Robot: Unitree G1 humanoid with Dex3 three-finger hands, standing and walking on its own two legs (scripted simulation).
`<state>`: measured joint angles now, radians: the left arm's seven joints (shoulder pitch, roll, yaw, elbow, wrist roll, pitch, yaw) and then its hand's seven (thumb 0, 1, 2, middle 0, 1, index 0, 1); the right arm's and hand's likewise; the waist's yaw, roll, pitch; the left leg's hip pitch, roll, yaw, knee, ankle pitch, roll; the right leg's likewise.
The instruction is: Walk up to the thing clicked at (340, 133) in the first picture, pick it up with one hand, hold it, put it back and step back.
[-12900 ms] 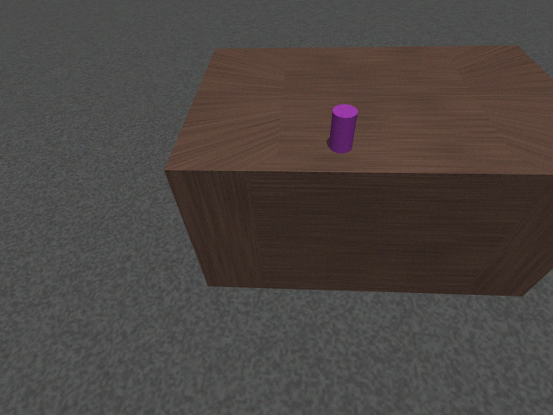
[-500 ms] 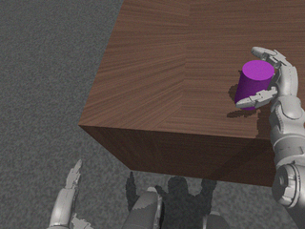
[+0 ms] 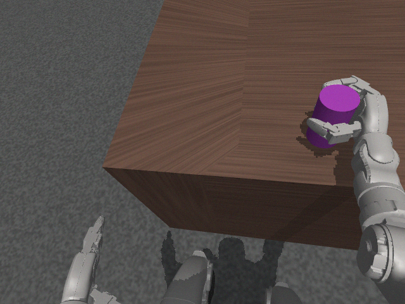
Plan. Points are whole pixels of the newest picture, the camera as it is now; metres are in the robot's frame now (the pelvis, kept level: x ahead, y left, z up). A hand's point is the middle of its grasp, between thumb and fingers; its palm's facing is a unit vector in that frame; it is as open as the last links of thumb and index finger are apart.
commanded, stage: settle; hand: right
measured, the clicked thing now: (329, 118) +0.49 -0.14 +0.03
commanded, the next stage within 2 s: lift in 0.70 s
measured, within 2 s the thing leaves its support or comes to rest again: leaves its support in 0.02 s
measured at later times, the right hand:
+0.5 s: hand (337, 94) +0.50 -0.14 +0.09, palm faces +0.01 +1.00 +0.02, open 9.7 cm
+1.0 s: hand (346, 85) +0.49 -0.14 +0.12, palm faces -0.02 +1.00 +0.01, open 9.7 cm
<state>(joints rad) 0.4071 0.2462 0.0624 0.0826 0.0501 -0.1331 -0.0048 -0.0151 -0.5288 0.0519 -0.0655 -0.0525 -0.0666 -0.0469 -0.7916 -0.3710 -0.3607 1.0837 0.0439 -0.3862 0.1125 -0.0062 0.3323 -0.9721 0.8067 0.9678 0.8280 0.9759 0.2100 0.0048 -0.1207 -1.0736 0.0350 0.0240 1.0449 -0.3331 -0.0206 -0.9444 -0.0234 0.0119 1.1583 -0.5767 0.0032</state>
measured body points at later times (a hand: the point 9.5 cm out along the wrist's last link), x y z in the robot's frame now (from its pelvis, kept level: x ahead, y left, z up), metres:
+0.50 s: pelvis +0.01 +0.01 +0.02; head +0.11 +0.00 +0.46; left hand +0.16 +0.28 +0.00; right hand +0.50 -0.19 +0.09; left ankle +0.09 +0.14 -0.65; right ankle -0.02 -0.12 -0.65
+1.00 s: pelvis +0.02 +0.01 +0.04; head +0.10 +0.00 +0.48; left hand +0.16 +0.28 +0.01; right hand +0.49 -0.19 +0.12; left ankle +0.09 +0.14 -0.65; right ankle -0.02 -0.12 -0.65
